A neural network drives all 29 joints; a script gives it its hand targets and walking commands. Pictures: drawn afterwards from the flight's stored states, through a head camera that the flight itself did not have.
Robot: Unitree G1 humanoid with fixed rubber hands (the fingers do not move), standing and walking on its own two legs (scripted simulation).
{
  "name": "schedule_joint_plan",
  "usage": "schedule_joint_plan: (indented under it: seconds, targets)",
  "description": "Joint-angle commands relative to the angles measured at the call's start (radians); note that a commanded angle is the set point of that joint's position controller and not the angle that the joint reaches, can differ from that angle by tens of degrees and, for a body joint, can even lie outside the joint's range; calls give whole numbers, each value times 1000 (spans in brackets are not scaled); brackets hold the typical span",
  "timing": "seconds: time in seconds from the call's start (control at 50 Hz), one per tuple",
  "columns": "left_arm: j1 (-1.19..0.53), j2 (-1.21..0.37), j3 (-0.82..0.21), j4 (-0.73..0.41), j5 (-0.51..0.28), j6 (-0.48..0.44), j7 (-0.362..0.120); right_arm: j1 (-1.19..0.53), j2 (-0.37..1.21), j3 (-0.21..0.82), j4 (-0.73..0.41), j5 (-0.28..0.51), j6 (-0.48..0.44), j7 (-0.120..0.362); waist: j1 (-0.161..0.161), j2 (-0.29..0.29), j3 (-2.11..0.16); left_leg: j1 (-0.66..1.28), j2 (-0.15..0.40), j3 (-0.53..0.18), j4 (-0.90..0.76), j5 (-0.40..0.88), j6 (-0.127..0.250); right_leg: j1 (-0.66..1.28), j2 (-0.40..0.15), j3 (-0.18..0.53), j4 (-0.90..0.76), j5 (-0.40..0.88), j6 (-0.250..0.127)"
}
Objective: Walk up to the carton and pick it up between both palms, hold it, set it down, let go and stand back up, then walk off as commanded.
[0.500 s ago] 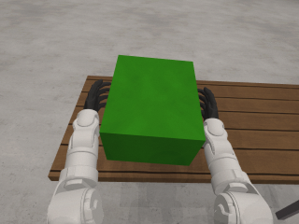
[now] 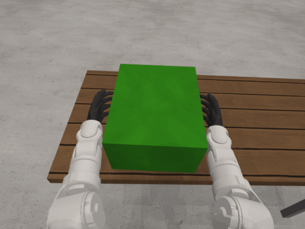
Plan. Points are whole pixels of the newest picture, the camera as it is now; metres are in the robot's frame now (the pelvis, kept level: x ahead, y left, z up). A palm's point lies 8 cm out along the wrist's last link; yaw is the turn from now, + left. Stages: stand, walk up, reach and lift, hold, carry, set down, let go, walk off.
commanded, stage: set down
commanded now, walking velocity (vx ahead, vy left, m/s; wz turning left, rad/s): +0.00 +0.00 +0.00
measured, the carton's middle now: (155, 115) +0.41 +0.01 +0.07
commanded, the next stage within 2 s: none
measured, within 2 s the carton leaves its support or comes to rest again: neither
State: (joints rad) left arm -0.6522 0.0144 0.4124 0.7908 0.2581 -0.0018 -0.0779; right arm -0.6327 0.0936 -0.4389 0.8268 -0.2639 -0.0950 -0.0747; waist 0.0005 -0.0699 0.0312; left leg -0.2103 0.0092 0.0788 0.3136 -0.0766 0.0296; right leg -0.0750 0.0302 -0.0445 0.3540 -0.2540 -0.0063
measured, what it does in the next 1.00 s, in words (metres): stands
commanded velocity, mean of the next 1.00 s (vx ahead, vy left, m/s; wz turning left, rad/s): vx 0.00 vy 0.00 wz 0.00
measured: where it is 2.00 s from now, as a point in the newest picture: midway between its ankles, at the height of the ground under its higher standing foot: outside the picture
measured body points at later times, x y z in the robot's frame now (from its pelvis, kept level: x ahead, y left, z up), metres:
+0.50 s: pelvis +0.01 +0.00 +0.00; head +0.07 +0.03 +0.44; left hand +0.42 +0.17 +0.03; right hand +0.41 -0.15 +0.05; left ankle +0.06 +0.11 -0.75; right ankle -0.04 -0.09 -0.75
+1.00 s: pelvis +0.02 +0.01 +0.00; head +0.12 +0.03 +0.44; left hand +0.43 +0.18 -0.01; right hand +0.42 -0.15 +0.01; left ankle +0.06 +0.11 -0.75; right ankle -0.04 -0.09 -0.75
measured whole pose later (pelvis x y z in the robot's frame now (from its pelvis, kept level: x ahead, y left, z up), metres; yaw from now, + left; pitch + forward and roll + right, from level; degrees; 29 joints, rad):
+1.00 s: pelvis +0.02 +0.01 +0.00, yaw +0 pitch +14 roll +0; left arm -0.67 0.03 0.44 1.01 0.27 -0.30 -0.04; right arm -0.63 0.10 -0.52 0.92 -0.33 -0.31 -0.06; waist 0.00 -0.07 -0.04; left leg -0.48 0.01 0.09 0.32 -0.08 0.03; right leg -0.35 0.03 -0.04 0.35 -0.24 -0.01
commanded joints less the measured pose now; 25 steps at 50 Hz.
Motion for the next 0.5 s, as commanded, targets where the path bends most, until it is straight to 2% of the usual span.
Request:
schedule_joint_plan:
  seconds: [0.0,0.48]
  targets:
    - [-671,-425,-208,-85,70,-77,-64,-586,496,275,-39,-96,-104,135,82,68,-510,286,6,58,-5,154,-15,-106,-45,3,-87,246,58]
    - [-666,-421,-207,21,94,-226,-32,-534,529,254,43,-149,-193,127,69,104,-717,240,26,46,66,315,-33,-146,-37,4,-30,443,50]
